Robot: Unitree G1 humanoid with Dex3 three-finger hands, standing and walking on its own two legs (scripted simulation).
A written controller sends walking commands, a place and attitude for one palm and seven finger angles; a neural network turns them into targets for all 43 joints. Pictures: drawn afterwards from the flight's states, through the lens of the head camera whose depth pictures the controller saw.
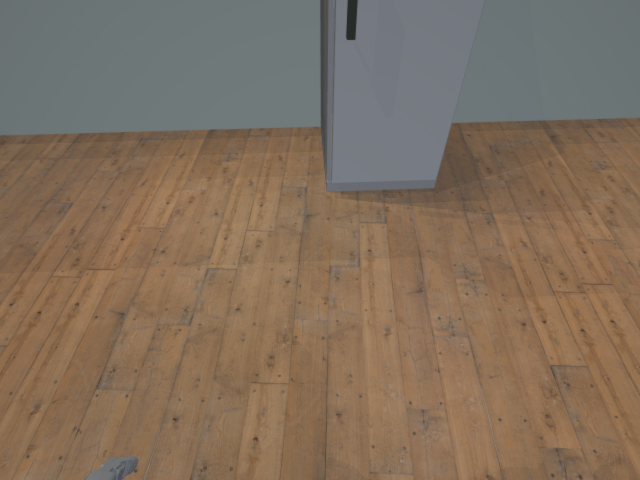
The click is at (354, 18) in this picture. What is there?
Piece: fridge door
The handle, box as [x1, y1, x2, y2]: [346, 0, 357, 39]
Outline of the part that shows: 348,0 346,37 347,39 354,39 357,0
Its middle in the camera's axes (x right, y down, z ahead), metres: +0.10 -0.80 +1.19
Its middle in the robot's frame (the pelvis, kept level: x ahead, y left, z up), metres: +1.45 -0.04 +0.15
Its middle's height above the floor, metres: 0.92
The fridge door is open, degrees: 0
